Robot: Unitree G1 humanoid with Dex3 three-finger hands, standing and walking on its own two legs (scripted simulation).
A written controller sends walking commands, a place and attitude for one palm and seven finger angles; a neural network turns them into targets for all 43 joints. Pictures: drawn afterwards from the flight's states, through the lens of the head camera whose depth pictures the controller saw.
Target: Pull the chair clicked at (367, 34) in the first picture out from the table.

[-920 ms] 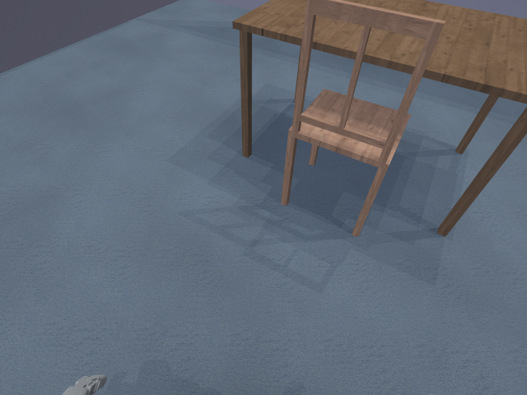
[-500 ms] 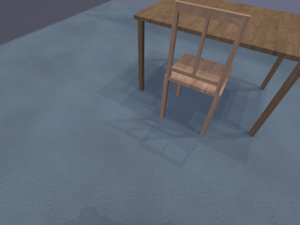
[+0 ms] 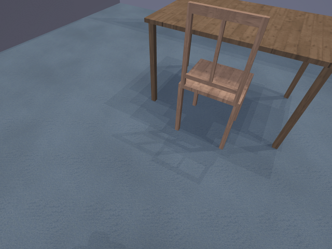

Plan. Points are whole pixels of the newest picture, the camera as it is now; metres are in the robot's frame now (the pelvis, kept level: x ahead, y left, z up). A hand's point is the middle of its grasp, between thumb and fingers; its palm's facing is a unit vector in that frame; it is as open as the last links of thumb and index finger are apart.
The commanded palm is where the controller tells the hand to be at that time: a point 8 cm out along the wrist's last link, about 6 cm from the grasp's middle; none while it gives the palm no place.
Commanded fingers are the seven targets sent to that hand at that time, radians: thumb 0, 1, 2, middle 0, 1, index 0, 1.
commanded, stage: look at it before walking up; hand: left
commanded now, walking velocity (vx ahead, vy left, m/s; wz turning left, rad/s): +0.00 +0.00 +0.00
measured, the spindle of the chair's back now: (216, 54) +1.08 -0.22 -0.05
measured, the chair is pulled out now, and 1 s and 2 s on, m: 0.00 0.00 0.00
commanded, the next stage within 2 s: walk to a spot facing it in 0.52 s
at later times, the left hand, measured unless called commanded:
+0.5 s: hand out of the picture +0.07 +0.24 -0.16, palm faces -0.02 -0.94 -0.33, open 7.4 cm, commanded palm none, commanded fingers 0.00 0.90 0.90 -0.20 -0.30 -0.20 -0.30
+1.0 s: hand out of the picture +0.07 +0.20 -0.19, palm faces -0.04 -0.99 -0.16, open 7.4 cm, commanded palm none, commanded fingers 0.00 0.90 0.90 -0.20 -0.30 -0.20 -0.30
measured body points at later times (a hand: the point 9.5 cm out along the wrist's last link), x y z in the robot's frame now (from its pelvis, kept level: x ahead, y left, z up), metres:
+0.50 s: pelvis +0.01 +0.00 +0.00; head +0.01 +0.00 +0.45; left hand +0.07 +0.29 -0.13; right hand +0.08 -0.30 -0.13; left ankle +0.01 +0.12 -0.74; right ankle +0.01 -0.12 -0.74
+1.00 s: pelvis +0.09 +0.02 -0.01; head +0.09 +0.03 +0.44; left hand +0.07 +0.25 -0.18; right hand +0.05 -0.22 -0.16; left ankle +0.01 +0.12 -0.74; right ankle +0.03 -0.10 -0.70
